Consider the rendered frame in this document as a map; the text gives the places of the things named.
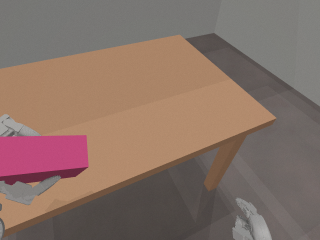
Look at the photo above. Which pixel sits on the left robot hand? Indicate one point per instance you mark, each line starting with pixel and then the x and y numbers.
pixel 21 192

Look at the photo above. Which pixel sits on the right robot hand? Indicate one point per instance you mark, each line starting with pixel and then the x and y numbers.
pixel 255 228

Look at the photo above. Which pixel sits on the table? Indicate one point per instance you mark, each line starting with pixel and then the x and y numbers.
pixel 144 107

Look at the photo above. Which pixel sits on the sponge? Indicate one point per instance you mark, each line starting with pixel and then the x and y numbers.
pixel 30 159

